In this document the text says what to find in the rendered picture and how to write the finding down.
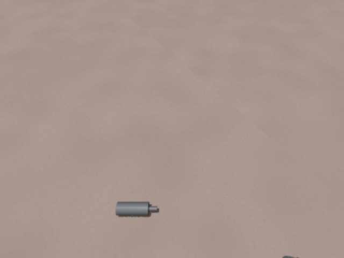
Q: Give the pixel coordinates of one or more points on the bottle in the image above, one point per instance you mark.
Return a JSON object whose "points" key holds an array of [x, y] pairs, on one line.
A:
{"points": [[134, 208]]}

